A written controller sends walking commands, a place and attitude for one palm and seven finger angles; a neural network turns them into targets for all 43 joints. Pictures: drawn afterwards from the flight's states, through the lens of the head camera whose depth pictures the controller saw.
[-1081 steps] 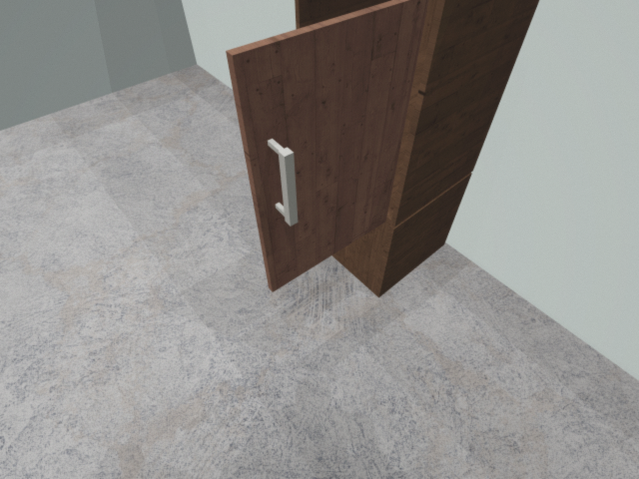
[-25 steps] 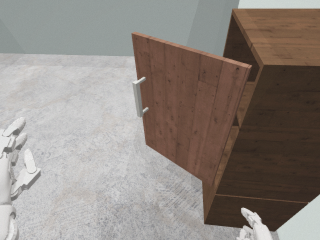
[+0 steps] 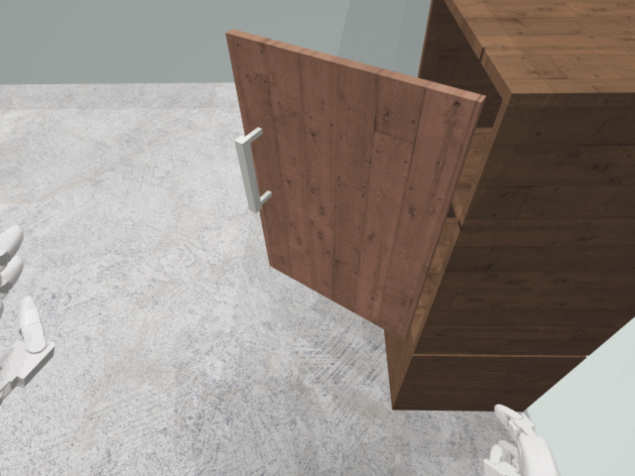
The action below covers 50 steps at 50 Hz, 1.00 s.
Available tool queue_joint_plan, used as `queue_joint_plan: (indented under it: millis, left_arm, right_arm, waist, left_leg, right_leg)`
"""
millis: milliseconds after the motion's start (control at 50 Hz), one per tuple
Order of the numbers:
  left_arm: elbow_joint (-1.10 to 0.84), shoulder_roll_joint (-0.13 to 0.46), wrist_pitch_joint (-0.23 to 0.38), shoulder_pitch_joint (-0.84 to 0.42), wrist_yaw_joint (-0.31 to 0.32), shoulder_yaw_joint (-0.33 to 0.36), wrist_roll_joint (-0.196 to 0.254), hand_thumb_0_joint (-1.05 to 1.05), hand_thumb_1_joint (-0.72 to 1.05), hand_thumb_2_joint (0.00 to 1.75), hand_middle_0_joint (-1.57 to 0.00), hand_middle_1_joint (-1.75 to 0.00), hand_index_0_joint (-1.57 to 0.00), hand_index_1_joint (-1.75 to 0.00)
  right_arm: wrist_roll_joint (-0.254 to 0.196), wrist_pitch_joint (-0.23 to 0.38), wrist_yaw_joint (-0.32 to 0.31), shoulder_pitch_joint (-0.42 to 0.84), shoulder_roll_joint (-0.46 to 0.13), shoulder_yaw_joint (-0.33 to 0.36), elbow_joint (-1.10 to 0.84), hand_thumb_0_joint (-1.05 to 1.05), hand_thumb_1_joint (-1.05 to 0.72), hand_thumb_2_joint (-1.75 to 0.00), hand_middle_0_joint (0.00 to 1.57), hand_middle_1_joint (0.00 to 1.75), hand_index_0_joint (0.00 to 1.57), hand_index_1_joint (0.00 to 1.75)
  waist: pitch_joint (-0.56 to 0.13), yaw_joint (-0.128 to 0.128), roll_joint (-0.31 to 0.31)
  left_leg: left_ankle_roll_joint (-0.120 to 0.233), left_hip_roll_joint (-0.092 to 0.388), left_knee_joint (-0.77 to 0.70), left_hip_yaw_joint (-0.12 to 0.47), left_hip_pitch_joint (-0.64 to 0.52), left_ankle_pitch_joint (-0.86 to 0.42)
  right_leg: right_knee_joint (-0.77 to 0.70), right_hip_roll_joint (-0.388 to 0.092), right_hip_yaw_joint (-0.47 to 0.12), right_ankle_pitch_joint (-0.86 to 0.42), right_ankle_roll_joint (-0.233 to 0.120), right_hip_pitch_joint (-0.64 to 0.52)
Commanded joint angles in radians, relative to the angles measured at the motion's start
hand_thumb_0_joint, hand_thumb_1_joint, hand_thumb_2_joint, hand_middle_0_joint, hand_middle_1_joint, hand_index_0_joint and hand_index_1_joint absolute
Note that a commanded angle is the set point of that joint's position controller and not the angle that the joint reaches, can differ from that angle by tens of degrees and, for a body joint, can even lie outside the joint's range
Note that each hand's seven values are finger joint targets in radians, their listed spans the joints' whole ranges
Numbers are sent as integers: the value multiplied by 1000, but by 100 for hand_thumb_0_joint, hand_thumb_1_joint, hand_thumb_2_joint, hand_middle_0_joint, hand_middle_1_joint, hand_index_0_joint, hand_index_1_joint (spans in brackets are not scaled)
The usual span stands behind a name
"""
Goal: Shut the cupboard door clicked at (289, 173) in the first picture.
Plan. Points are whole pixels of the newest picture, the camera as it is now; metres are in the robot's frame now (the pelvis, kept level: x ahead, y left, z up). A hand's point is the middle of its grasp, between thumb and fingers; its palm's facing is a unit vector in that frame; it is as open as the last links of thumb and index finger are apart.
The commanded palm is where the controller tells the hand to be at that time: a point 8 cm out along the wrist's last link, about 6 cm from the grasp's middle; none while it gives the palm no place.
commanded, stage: step back with the hand held close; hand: left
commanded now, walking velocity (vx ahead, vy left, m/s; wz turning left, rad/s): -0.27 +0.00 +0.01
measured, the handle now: (255, 172) +0.63 +0.16 +0.01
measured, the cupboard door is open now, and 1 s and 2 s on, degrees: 57 57 57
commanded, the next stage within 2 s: stop stepping back and stand still in 1.42 s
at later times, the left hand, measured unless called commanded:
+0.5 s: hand out of the picture +0.14 +0.27 +0.16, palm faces +0.48 -0.76 -0.44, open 7.4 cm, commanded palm +0.08 +0.30 +0.18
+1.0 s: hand out of the picture +0.11 +0.28 +0.17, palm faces +0.48 -0.72 -0.50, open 7.4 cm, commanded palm +0.04 +0.31 +0.18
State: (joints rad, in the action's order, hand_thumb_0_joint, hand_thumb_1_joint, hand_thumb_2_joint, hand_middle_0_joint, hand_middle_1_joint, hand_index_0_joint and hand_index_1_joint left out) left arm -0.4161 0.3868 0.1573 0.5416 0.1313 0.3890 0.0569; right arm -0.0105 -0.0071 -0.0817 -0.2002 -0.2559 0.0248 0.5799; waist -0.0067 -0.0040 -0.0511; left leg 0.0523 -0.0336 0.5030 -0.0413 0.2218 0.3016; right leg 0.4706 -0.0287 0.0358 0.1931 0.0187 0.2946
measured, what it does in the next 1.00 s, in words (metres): lifts its right foot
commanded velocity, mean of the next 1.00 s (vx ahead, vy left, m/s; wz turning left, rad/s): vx -0.34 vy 0.00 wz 0.01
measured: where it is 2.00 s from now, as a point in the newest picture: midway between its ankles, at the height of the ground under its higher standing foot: outside the picture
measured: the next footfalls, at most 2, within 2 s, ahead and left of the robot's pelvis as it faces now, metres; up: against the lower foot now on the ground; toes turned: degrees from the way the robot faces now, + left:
right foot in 1.06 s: -0.17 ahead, -0.13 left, +0.00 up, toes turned +0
left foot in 1.44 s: -0.12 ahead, +0.08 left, +0.00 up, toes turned -3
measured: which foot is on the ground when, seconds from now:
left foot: down 0.00-1.00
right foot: down 0.00-0.90, up 0.92-1.00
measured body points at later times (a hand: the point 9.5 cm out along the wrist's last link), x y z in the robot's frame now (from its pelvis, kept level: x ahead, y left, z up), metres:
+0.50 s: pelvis -0.06 +0.00 -0.02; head -0.05 +0.02 +0.43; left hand +0.11 +0.31 +0.18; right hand +0.10 -0.24 -0.09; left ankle -0.02 +0.08 -0.74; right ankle +0.03 -0.13 -0.74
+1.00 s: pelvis -0.09 +0.00 -0.02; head -0.07 +0.03 +0.43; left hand +0.08 +0.32 +0.20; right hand +0.07 -0.24 -0.09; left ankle -0.02 +0.08 -0.74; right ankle -0.07 -0.14 -0.71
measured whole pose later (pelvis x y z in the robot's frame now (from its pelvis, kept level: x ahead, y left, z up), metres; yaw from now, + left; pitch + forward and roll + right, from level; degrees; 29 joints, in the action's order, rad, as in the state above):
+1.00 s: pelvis -0.09 +0.00 -0.02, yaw +3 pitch +2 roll -4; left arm -0.53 0.46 0.28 0.54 0.16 0.49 0.00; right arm 0.01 0.06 -0.08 -0.25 -0.21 0.03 0.59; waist -0.02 0.03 -0.01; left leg 0.07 0.00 0.69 0.02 0.49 0.25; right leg 0.79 0.07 -0.02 0.25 0.03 0.43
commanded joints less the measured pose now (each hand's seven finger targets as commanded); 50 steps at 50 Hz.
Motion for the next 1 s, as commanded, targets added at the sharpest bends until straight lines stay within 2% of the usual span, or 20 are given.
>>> queue_joint_plan:
  millis: [0, 60, 120, 200, 280, 360, 400, 460, 560, 620, 680, 740, 780, 800, 840, 860, 880, 900, 940, 980]
  left_arm:
    - [-257, 225, 59, -16, 27, 179, 4, 0, 90, 90, -20, -30, -20, -30]
    - [-248, 228, 59, 5, 26, 193, 3, 0, 90, 90, -20, -30, -20, -30]
    - [-220, 205, 62, -18, 29, 176, -1, 0, 90, 90, -20, -30, -20, -30]
    - [-206, 196, 76, -61, 31, 173, -21, 0, 90, 90, -20, -30, -20, -30]
    - [-250, 200, 98, -102, 37, 173, -38, 0, 90, 90, -20, -30, -20, -30]
    - [-291, 231, 119, -119, 45, 201, -44, 0, 90, 90, -20, -30, -20, -30]
    - [-289, 208, 127, -115, 48, 186, -43, 0, 90, 90, -20, -30, -20, -30]
    - [-274, 220, 140, -115, 53, 205, -48, 0, 90, 90, -20, -30, -20, -30]
    - [-269, 211, 154, -118, 49, 210, -57, 0, 90, 90, -20, -30, -20, -30]
    - [-271, 203, 155, -110, 43, 205, -54, 0, 90, 90, -20, -30, -20, -30]
    - [-276, 209, 155, -110, 40, 206, -55, 0, 90, 90, -20, -30, -20, -30]
    - [-297, 231, 155, -88, 48, 213, -45, 0, 90, 90, -20, -30, -20, -30]
    - [-321, 243, 155, -58, 59, 212, -33, 0, 90, 90, -20, -30, -20, -30]
    - [-329, 255, 159, -39, 65, 224, -32, 0, 90, 90, -20, -30, -20, -30]
    - [-355, 259, 169, -21, 72, 235, -32, 0, 90, 90, -20, -30, -20, -30]
    - [-354, 257, 175, -18, 74, 245, -39, 0, 90, 90, -20, -30, -20, -30]
    - [-346, 241, 181, -10, 74, 257, -50, 0, 90, 90, -20, -30, -20, -30]
    - [-342, 228, 182, -32, 67, 257, -54, 0, 90, 90, -20, -30, -20, -30]
    - [-312, 223, 175, -56, 53, 249, -52, 0, 90, 90, -20, -30, -20, -30]
    - [-281, 186, 181, -41, 41, 206, -38, 0, 90, 90, -20, -30, -20, -30]
  right_arm:
    - [-4, 36, -18, 95, -102, 38, -188, 0, -90, -90, 20, 30, 20, 30]
    - [1, 34, -19, 94, -111, 43, -193, 0, -90, -90, 20, 30, 20, 30]
    - [1, 33, -20, 91, -114, 38, -196, 0, -90, -90, 20, 30, 20, 30]
    - [-4, 40, -21, 90, -114, 37, -199, 0, -90, -90, 20, 30, 20, 30]
    - [-3, 55, -18, 81, -115, 34, -202, 0, -90, -90, 20, 30, 20, 30]
    - [4, 75, -15, 71, -120, 36, -194, 0, -90, -90, 20, 30, 20, 30]
    - [4, 84, -13, 60, -114, 33, -189, 0, -90, -90, 20, 30, 20, 30]
    - [8, 99, -16, 62, -121, 35, -182, 0, -90, -90, 20, 30, 20, 30]
    - [11, 116, -15, 66, -124, 36, -174, 0, -90, -90, 20, 30, 20, 30]
    - [11, 115, -9, 60, -119, 40, -171, 0, -90, -90, 20, 30, 20, 30]
    - [11, 109, -2, 52, -108, 42, -170, 0, -90, -90, 20, 30, 20, 30]
    - [14, 97, 15, 39, -93, 44, -160, 0, -90, -90, 20, 30, 20, 30]
    - [13, 84, 23, 35, -77, 38, -148, 0, -90, -90, 20, 30, 20, 30]
    - [11, 81, 21, 38, -75, 39, -146, 0, -90, -90, 20, 30, 20, 30]
    - [9, 80, 13, 44, -91, 41, -154, 0, -90, -90, 20, 30, 20, 30]
    - [11, 89, 1, 57, -106, 43, -159, 0, -90, -90, 20, 30, 20, 30]
    - [12, 102, -9, 64, -117, 42, -158, 0, -90, -90, 20, 30, 20, 30]
    - [15, 115, -15, 79, -117, 46, -157, 0, -90, -90, 20, 30, 20, 30]
    - [22, 134, -18, 74, -110, 59, -141, 0, -90, -90, 20, 30, 20, 30]
    - [29, 150, -16, 72, -96, 56, -118, 0, -90, -90, 20, 30, 20, 30]
  waist:
    - [-207, -7, -33]
    - [-189, -13, -41]
    - [-105, -3, -18]
    - [-63, 2, -5]
    - [-50, 8, -2]
    - [-61, 9, 6]
    - [-57, 12, 10]
    - [-47, 9, -36]
    - [-54, 4, -88]
    - [-63, 6, -45]
    - [-61, 11, 40]
    - [-90, 15, 151]
    - [-121, 24, 169]
    - [-138, 27, 163]
    - [-139, 33, 53]
    - [-120, 33, -56]
    - [-124, 27, -167]
    - [-120, 14, -232]
    - [-93, 9, -163]
    - [-64, -1, -91]
  left_leg:
    - [-48, 141, -59, 110, 76, -550]
    - [-36, 160, -82, 128, 136, -484]
    - [3, 176, -138, 149, 288, -196]
    - [41, 172, -174, 162, 466, 158]
    - [55, 148, -151, 172, 542, 331]
    - [51, 132, -109, 171, 518, 340]
    - [47, 129, -100, 172, 511, 344]
    - [56, 147, -132, 195, 560, 386]
    - [73, 209, -200, 246, 660, 362]
    - [69, 195, -137, 214, 673, 325]
    - [44, 131, -35, 170, 646, 359]
    - [7, 72, 129, 137, 467, 293]
    - [-13, 59, 162, 125, 304, 177]
    - [-12, 64, 137, 120, 264, 155]
    - [15, 105, 8, 164, 284, 211]
    - [44, 161, -102, 226, 390, 285]
    - [81, 254, -246, 315, 570, 390]
    - [105, 329, -325, 380, 684, 440]
    - [116, 361, -298, 368, 641, 331]
    - [93, 319, -221, 326, 452, 91]
  right_leg:
    - [117, -61, -74, -449, -36, -222]
    - [146, -44, -72, -375, -27, -217]
    - [156, -33, -88, -261, -19, -230]
    - [178, -29, -110, -184, -16, -287]
    - [159, -41, -145, -79, -24, -277]
    - [123, -53, -176, -16, -35, -227]
    - [114, -54, -176, 22, -38, -203]
    - [143, -33, -161, 37, -31, -229]
    - [305, 21, -99, -125, -11, -336]
    - [311, 5, -139, -191, -19, -341]
    - [201, -61, -248, -147, -50, -268]
    - [-15, -181, -380, 70, -111, -71]
    - [-83, -221, -352, 105, -132, 43]
    - [-81, -207, -312, 106, -117, 59]
    - [-12, -118, -212, 133, -68, 44]
    - [88, -49, -157, 107, -40, -42]
    - [288, 34, -89, 21, -10, -215]
    - [426, 93, -56, -20, 8, -318]
    - [486, 113, -77, 94, 8, -275]
    - [320, 97, -82, 159, -5, -151]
